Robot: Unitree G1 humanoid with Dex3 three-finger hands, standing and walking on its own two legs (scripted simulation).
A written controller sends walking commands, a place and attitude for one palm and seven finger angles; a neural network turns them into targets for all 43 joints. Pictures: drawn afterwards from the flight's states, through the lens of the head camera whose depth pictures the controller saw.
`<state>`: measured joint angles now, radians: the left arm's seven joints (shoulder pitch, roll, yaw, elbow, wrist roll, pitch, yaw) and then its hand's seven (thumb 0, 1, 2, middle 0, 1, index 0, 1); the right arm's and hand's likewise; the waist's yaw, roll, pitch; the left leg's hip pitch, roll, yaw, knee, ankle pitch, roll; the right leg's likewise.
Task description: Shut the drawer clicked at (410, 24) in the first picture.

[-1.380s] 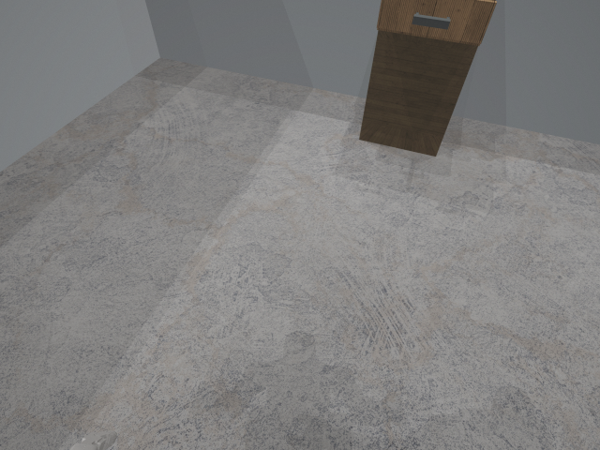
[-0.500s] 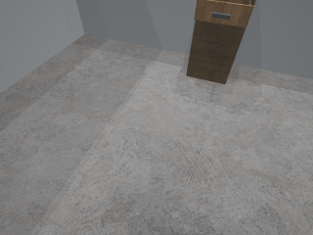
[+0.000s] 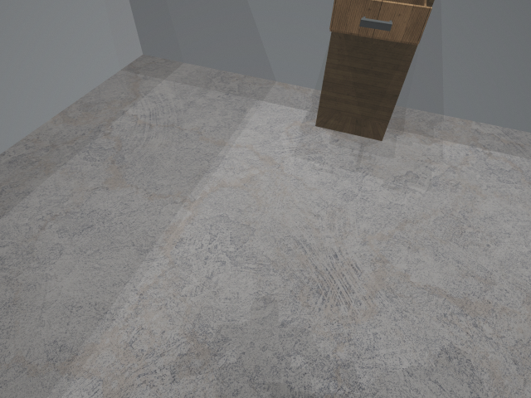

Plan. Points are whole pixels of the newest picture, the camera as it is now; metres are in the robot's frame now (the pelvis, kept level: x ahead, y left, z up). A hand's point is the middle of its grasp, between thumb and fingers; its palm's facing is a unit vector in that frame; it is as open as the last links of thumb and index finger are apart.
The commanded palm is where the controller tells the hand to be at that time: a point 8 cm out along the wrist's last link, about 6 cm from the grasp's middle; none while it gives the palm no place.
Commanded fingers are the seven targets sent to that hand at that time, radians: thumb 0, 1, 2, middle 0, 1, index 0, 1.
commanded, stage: look at it before walking up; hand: left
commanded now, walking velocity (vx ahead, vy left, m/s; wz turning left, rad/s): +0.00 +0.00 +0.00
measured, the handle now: (376, 22) +1.51 -0.37 -0.01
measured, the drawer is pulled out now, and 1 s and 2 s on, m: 0.26 0.26 0.26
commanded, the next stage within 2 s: walk to a spot facing it in 0.26 s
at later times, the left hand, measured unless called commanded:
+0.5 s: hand out of the picture +0.07 +0.24 -0.16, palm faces -0.02 -0.95 -0.31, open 7.4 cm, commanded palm none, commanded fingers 0.00 0.90 0.90 -0.20 -0.30 -0.20 -0.30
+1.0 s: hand out of the picture +0.11 +0.14 -0.17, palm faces -0.17 -0.97 -0.17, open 7.4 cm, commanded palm none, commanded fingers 0.00 0.90 0.90 -0.20 -0.30 -0.20 -0.30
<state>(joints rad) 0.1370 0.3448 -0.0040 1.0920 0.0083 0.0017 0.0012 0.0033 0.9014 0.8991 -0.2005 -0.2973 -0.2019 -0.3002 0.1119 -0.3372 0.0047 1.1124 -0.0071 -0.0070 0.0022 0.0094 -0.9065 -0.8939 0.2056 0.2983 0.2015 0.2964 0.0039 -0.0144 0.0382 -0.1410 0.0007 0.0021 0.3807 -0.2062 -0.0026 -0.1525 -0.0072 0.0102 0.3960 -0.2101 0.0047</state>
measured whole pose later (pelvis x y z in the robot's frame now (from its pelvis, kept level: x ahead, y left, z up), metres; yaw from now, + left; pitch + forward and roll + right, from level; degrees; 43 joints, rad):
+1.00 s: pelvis +0.14 -0.04 +0.00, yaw -15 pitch +1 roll +0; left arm 0.44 0.13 0.03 1.08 0.02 -0.05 0.00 0.00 0.90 0.90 -0.20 -0.30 -0.20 -0.30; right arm 0.15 -0.19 -0.05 0.98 -0.02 -0.01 0.02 0.01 -0.91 -0.89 0.20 0.30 0.20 0.30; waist 0.03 0.00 0.04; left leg -0.61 0.12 0.06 0.95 -0.20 -0.06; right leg -0.06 0.05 0.04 0.35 -0.30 -0.05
